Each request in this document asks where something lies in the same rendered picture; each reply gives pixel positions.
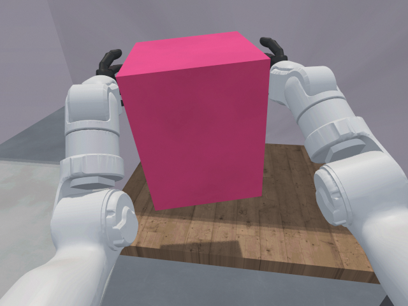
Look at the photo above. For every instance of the right robot upper arm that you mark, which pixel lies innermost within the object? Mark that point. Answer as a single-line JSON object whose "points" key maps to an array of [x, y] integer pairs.
{"points": [[368, 194]]}

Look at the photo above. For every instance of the robot left hand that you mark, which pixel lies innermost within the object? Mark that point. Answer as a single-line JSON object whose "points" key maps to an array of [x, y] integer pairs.
{"points": [[106, 69]]}

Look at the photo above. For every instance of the robot right hand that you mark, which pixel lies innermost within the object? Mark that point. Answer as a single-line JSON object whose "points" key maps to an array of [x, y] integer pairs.
{"points": [[276, 50]]}

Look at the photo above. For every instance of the right robot forearm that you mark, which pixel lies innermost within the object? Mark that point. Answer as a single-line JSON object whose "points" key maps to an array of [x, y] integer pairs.
{"points": [[329, 126]]}

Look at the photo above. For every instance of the left robot upper arm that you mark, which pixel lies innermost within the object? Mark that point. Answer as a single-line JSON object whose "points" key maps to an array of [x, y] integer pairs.
{"points": [[89, 231]]}

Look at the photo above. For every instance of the carton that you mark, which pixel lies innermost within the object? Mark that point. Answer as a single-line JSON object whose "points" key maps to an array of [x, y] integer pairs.
{"points": [[197, 108]]}

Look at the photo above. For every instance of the left robot forearm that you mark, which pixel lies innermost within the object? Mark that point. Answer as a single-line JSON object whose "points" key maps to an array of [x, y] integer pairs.
{"points": [[92, 134]]}

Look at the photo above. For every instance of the table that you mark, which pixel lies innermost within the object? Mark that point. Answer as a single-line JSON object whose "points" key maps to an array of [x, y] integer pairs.
{"points": [[282, 231]]}

